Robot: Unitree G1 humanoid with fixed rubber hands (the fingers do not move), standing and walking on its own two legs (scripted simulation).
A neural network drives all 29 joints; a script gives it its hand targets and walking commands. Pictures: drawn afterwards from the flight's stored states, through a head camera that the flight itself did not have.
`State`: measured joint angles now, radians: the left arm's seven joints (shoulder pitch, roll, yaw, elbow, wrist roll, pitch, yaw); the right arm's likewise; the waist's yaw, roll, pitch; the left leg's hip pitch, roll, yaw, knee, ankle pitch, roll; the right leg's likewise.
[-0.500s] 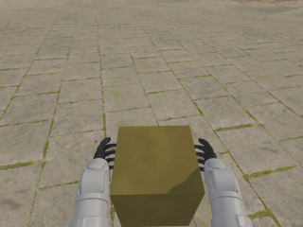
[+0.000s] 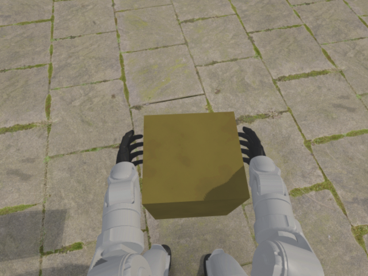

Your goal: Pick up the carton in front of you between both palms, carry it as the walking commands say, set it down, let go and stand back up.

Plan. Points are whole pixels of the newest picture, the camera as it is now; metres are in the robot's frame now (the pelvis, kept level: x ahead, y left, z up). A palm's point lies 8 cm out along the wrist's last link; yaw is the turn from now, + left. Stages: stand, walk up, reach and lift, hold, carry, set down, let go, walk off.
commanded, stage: set down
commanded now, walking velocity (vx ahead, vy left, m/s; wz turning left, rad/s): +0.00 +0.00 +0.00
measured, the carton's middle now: (190, 171) +0.37 +0.00 -0.12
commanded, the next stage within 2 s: none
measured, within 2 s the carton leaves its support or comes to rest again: neither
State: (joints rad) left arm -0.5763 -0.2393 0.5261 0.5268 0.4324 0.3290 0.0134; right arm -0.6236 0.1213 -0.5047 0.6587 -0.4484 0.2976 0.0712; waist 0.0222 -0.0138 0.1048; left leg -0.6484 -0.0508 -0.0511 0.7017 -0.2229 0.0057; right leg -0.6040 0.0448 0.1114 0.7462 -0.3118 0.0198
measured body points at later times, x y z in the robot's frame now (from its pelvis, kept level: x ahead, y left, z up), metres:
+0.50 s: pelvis -0.01 -0.03 -0.12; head +0.22 -0.02 +0.26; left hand +0.40 +0.16 -0.20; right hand +0.44 -0.14 -0.21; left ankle +0.07 +0.11 -0.71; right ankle +0.03 -0.13 -0.71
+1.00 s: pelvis -0.05 -0.02 -0.25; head +0.26 -0.01 +0.08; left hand +0.42 +0.17 -0.37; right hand +0.49 -0.12 -0.37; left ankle +0.07 +0.11 -0.71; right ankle +0.03 -0.13 -0.71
